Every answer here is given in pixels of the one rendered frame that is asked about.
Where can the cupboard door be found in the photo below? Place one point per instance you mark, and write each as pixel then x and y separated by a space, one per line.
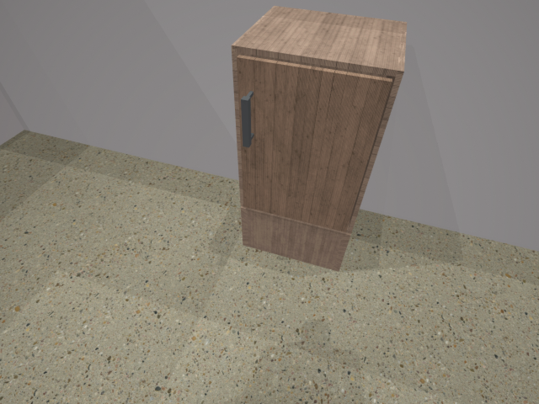
pixel 313 133

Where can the handle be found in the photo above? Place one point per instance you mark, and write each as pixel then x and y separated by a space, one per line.
pixel 246 119

